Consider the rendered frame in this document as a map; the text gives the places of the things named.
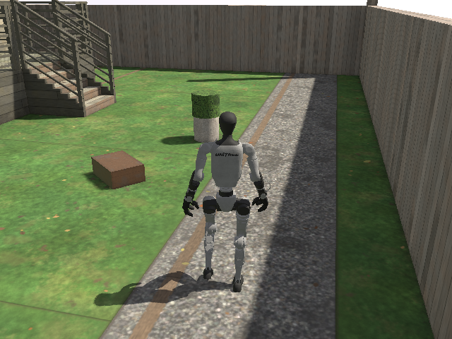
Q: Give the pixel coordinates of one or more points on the robot left hand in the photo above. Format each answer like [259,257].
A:
[187,205]

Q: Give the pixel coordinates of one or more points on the robot right hand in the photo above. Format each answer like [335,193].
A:
[260,201]

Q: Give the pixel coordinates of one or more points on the humanoid robot head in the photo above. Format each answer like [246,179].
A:
[227,123]

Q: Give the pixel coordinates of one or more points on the robot right forearm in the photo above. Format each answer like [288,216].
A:
[260,187]

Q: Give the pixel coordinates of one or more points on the left robot foot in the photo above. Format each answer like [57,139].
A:
[207,273]

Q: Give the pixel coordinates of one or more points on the robot left forearm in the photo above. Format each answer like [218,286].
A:
[193,185]

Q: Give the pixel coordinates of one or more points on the robot right upper arm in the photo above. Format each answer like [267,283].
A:
[249,150]

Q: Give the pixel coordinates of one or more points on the robot left upper arm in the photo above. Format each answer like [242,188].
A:
[204,149]

